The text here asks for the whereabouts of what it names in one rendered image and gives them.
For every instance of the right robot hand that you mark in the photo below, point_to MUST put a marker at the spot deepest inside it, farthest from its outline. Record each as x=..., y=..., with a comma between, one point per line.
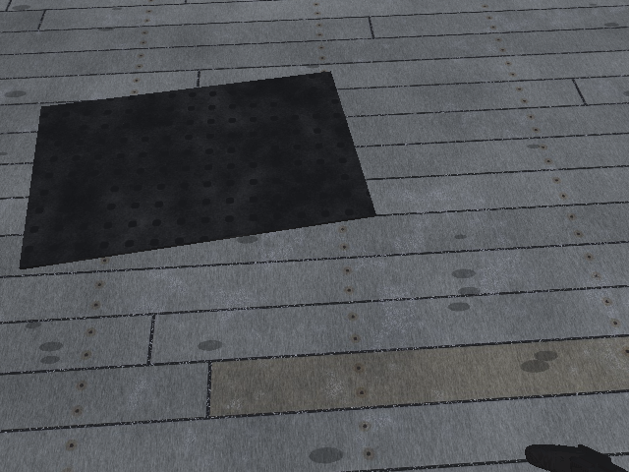
x=563, y=458

